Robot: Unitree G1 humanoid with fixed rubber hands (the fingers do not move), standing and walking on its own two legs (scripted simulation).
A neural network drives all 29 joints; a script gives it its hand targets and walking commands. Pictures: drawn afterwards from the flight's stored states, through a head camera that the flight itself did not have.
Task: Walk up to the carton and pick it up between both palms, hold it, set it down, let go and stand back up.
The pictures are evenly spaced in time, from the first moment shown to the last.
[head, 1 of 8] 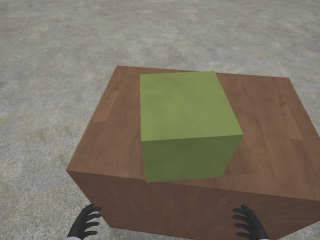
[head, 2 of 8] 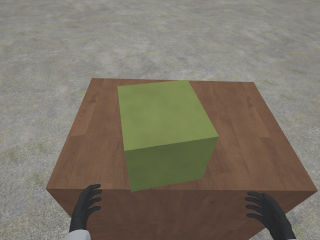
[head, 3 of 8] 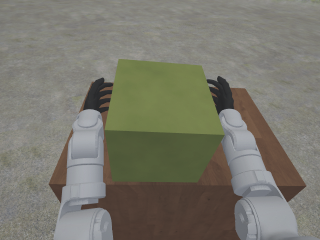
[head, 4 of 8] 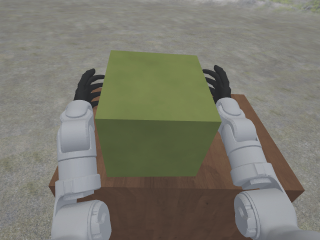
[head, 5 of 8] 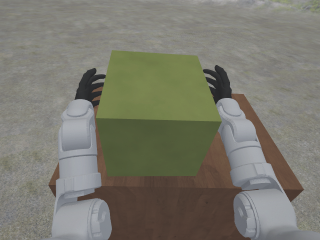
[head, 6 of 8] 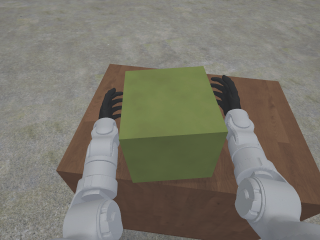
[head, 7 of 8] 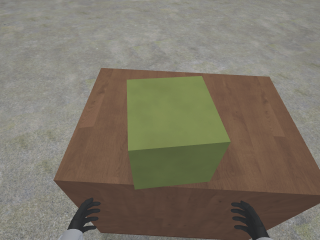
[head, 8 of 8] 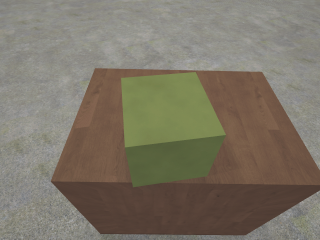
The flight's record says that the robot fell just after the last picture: no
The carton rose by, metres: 0.15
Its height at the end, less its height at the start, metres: +0.00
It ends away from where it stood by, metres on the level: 0.01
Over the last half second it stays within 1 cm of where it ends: yes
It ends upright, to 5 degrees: yes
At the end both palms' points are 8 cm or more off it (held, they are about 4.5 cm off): yes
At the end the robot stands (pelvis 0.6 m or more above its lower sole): yes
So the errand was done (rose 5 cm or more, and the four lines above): yes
